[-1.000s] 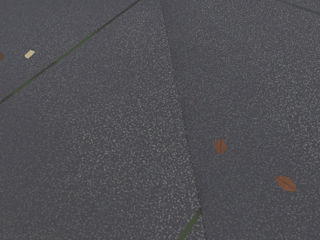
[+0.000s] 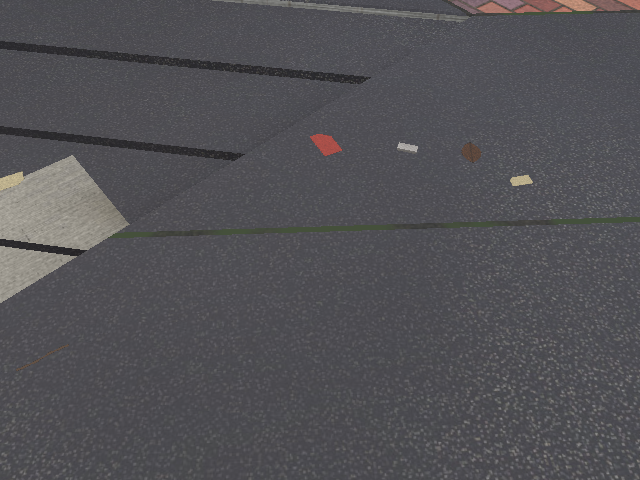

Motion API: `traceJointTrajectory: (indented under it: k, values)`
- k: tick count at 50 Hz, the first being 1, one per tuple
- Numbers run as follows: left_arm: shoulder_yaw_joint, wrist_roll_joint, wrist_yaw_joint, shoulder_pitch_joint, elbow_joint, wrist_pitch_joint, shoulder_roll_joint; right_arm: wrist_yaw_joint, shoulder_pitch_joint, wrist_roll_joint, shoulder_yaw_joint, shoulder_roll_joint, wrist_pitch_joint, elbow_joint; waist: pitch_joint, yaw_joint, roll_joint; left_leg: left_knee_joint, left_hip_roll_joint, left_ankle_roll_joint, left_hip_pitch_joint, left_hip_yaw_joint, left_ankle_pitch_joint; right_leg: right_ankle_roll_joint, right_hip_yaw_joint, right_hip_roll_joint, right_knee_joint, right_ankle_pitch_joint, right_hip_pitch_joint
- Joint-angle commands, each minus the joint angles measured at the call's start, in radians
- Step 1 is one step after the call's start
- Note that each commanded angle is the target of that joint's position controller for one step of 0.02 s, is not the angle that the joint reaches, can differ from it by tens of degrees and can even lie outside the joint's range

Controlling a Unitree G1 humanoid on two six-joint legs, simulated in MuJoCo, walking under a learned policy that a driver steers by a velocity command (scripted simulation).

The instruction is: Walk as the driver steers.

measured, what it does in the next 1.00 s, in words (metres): walks ahead, turning left: left foot, then right foot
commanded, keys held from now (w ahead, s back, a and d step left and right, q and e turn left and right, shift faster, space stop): w+q+shift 1.00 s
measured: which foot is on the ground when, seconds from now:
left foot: up 0.00-0.40, down 0.42-0.86, up 0.88-1.00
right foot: down 0.00-0.44, up 0.46-0.84, down 0.86-1.00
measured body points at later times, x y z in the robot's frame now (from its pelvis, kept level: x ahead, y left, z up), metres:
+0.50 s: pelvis +0.31 +0.14 -0.04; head +0.36 +0.15 +0.41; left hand +0.16 +0.37 -0.16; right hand +0.60 +0.00 -0.14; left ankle +0.36 +0.20 -0.73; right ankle +0.14 -0.11 -0.59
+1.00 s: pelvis +0.71 +0.40 +0.00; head +0.72 +0.42 +0.44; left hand +0.53 +0.66 -0.10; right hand +1.02 +0.33 -0.11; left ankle +0.57 +0.36 -0.61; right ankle +0.83 +0.34 -0.73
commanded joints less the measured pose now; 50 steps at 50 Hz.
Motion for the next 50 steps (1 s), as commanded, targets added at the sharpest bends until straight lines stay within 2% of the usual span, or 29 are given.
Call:
traceJointTrajectory:
  k: [1,2,5,10,13,16,18,20,21,22,23,24,25,26,28,30,33,36,39,40,41,42,43,44,45,46,47,48,50]
  values:
    - [0.061,0.018,0.01,0.112,-0.035,-0.021,0.187,0.0,-0.216,-0.023,0.004,-0.095,-0.03,-0.171,0.027,0.088,-0.115,0.384,0.136,-0.006,-0.622,0.077,0.079,-0.115,0.615,-0.461,-0.342,-0.577,0.415]
    - [0.048,0.007,0.004,0.108,-0.032,-0.025,0.151,0.019,-0.203,-0.037,0.0,-0.1,-0.025,-0.158,0.043,0.073,-0.08,0.406,0.149,-0.015,-0.6,0.081,0.126,-0.092,0.462,-0.393,-0.332,-0.472,0.374]
    - [0.039,0.002,-0.004,0.152,0.006,-0.045,0.128,0.063,-0.169,-0.038,0.008,-0.075,-0.003,-0.137,0.054,0.059,-0.122,0.52,0.188,-0.04,-0.569,0.133,0.241,-0.063,0.181,-0.292,-0.362,-0.229,0.318]
    - [0.037,0.011,-0.023,0.267,0.082,-0.074,0.101,0.068,-0.297,-0.033,0.021,-0.062,0.01,-0.161,0.144,0.088,-0.09,0.487,0.217,-0.039,-0.635,0.164,0.333,-0.065,-0.044,-0.286,-0.41,-0.058,0.329]
    - [0.036,0.014,-0.019,0.314,0.128,-0.082,0.093,0.084,-0.402,-0.033,0.035,-0.049,0.009,-0.183,0.213,0.106,-0.09,0.301,0.238,-0.013,-0.604,0.261,0.339,-0.063,-0.166,-0.276,-0.466,0.047,0.355]
    - [0.04,0.017,-0.01,0.361,0.176,-0.073,0.117,0.092,-0.468,-0.028,0.059,-0.01,0.001,-0.196,0.234,0.108,-0.087,0.099,0.214,0.056,-0.488,0.379,0.261,-0.052,-0.288,-0.272,-0.438,0.432,0.427]
    - [0.044,0.011,-0.001,0.354,0.185,-0.061,0.162,0.072,-0.384,-0.021,0.057,-0.014,0.0,-0.166,0.144,0.036,-0.127,0.029,0.111,0.106,-0.263,0.465,0.195,-0.047,-0.335,-0.287,-0.276,1.127,0.453]
    - [0.064,0.011,0.003,0.305,0.167,-0.031,0.246,0.045,-0.067,-0.01,0.02,-0.092,-0.007,-0.084,-0.043,-0.133,-0.177,0.009,0.032,0.152,0.076,0.441,0.081,-0.067,-0.315,-0.341,0.122,1.426,0.427]
    - [0.064,0.007,-0.002,0.261,0.144,-0.025,0.248,0.024,0.171,-0.015,-0.015,-0.148,-0.015,-0.005,-0.152,-0.237,-0.151,-0.097,0.018,0.186,0.414,0.359,0.1,-0.06,-0.298,-0.333,0.438,1.264,0.237]
    - [0.039,0.016,-0.024,0.308,0.119,-0.029,0.132,0.001,0.117,-0.015,-0.047,-0.229,-0.007,0.019,-0.154,-0.125,0.042,-0.171,0.167,0.209,0.684,0.081,-0.07,-0.024,-0.27,-0.201,0.75,0.247,-0.148]
    - [0.03,0.003,-0.033,0.236,0.008,-0.049,0.105,-0.002,0.088,-0.014,-0.07,-0.325,0.011,-0.021,-0.251,-0.088,0.171,-0.355,0.382,0.339,0.821,-0.47,-0.16,0.03,-0.159,-0.029,1.068,-0.217,-0.442]
    - [0.033,0.003,-0.033,0.083,-0.049,-0.071,0.15,-0.011,0.163,-0.018,-0.068,-0.306,0.015,-0.009,-0.244,-0.134,-0.001,-0.445,0.376,0.316,0.802,-0.518,-0.054,0.016,0.015,-0.069,1.062,-0.102,-0.523]
    - [0.018,-0.007,-0.03,0.074,-0.058,-0.085,0.12,-0.022,0.158,-0.012,-0.067,-0.291,0.006,0.027,-0.127,-0.096,-0.018,-0.486,0.378,0.304,0.674,-0.459,0.051,0.01,0.026,-0.105,0.997,-0.079,-0.523]
    - [0.01,0.005,-0.026,0.094,-0.039,-0.087,0.113,-0.029,0.123,-0.015,-0.055,-0.247,-0.011,0.033,-0.026,-0.04,-0.091,-0.501,0.34,0.274,0.509,-0.366,0.137,0.01,0.027,-0.147,0.895,-0.072,-0.473]
    - [0.006,0.04,-0.027,0.16,-0.019,-0.052,0.106,-0.042,0.038,-0.008,-0.026,-0.182,-0.038,0.024,0.039,0.053,-0.082,-0.51,0.261,0.271,0.289,-0.245,0.234,0.035,0.039,-0.18,0.798,-0.13,-0.365]
    - [0.003,0.051,-0.034,0.138,-0.027,-0.016,0.092,-0.034,0.037,0.005,-0.006,-0.141,-0.062,0.03,0.084,0.076,-0.051,-0.55,0.215,0.277,0.137,-0.197,0.237,0.063,0.022,-0.195,0.685,-0.189,-0.33]
    - [-0.017,0.033,-0.042,-0.08,-0.114,-0.01,0.06,-0.027,0.067,-0.002,-0.003,-0.136,-0.08,0.042,0.18,0.03,-0.005,-0.62,0.151,0.25,-0.011,-0.159,0.343,0.08,-0.036,-0.168,0.43,0.037,-0.302]
    - [-0.028,0.018,-0.052,-0.154,-0.129,-0.02,0.046,-0.021,0.123,0.01,-0.013,-0.155,-0.085,0.068,0.141,-0.019,0.022,-0.593,0.14,0.199,0.047,-0.147,0.629,0.045,-0.045,-0.1,0.205,0.309,-0.181]
    - [-0.023,0.007,-0.044,-0.155,-0.136,-0.026,0.07,-0.032,0.133,0.018,-0.023,-0.192,-0.082,0.09,0.084,-0.02,0.029,-0.508,0.168,0.154,0.187,-0.17,0.885,0.004,-0.036,-0.037,0.06,0.316,-0.044]
    - [-0.011,0.004,-0.033,-0.09,-0.118,-0.026,0.1,-0.037,0.123,0.017,-0.027,-0.213,-0.081,0.09,0.028,0.011,0.032,-0.414,0.166,0.128,0.223,-0.177,1.035,-0.005,-0.033,-0.002,0.046,0.265,0.07]
    - [0.013,-0.004,-0.018,0.042,-0.089,-0.029,0.154,-0.036,0.097,0.008,-0.034,-0.248,-0.081,0.087,-0.057,0.088,0.035,-0.235,0.167,0.101,0.224,-0.181,1.114,-0.013,-0.015,0.01,0.059,0.188,0.232]
    - [0.037,-0.01,0.001,0.264,-0.039,-0.029,0.196,-0.028,0.029,0.0,-0.038,-0.269,-0.085,0.077,-0.149,0.229,0.031,0.011,0.141,0.08,0.133,-0.16,1.079,-0.018,-0.017,-0.017,0.053,0.125,0.472]
    - [0.065,0.011,0.024,0.469,0.003,-0.031,0.261,-0.025,-0.002,-0.008,-0.011,-0.154,-0.101,0.055,-0.256,0.297,-0.065,0.368,0.072,0.064,-0.03,-0.093,0.678,-0.044,0.151,-0.188,0.054,-0.17,0.705]
    - [0.071,0.042,0.018,0.409,-0.01,-0.035,0.311,-0.025,0.077,0.034,0.026,-0.028,-0.099,-0.008,-0.391,0.168,-0.41,0.648,-0.033,0.039,-0.265,0.015,-0.054,-0.113,0.707,-0.491,-0.161,-0.394,0.832]
    - [0.075,0.037,0.006,0.257,-0.037,-0.029,0.256,-0.039,0.086,0.015,0.03,-0.097,-0.088,0.003,-0.305,0.124,-0.343,0.707,0.056,0.048,-0.376,0.058,0.043,-0.151,0.839,-0.482,-0.251,-0.513,0.706]
    - [0.051,0.028,0.004,0.177,-0.044,-0.026,0.151,-0.033,0.028,-0.01,0.023,-0.131,-0.072,0.024,-0.168,0.114,-0.192,0.682,0.125,0.046,-0.391,0.085,0.124,-0.156,0.673,-0.44,-0.242,-0.531,0.563]
    - [0.039,0.028,0.001,0.175,-0.019,-0.025,0.097,-0.02,-0.015,-0.023,0.023,-0.127,-0.059,0.023,-0.058,0.105,-0.073,0.651,0.162,0.044,-0.383,0.111,0.152,-0.15,0.533,-0.406,-0.248,-0.397,0.427]
    - [0.033,0.028,0.001,0.195,0.018,-0.03,0.082,-0.002,-0.07,-0.035,0.026,-0.099,-0.046,0.002,-0.001,0.094,-0.038,0.618,0.192,0.046,-0.384,0.112,0.15,-0.127,0.407,-0.363,-0.261,-0.293,0.35]
    - [0.024,0.016,-0.01,0.242,0.084,-0.053,0.051,0.023,-0.086,-0.031,0.044,-0.032,-0.014,-0.031,0.072,0.058,-0.069,0.609,0.234,0.04,-0.403,0.121,0.144,-0.108,0.248,-0.351,-0.292,-0.141,0.254]
Velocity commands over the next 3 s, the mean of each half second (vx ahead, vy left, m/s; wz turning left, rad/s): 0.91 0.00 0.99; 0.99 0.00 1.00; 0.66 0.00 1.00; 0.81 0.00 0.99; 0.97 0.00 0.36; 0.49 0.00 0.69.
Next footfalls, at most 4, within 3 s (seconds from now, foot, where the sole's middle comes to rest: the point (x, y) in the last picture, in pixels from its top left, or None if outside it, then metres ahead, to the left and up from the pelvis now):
0.42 left None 0.40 0.21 -0.77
0.86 right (168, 335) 0.86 0.37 -0.77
1.28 left None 0.87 0.83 -0.77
1.86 right None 1.11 1.15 -0.91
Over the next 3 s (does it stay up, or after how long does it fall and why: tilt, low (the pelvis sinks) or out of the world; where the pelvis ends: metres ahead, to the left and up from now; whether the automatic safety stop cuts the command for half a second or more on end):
stays up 0.65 1.82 -0.17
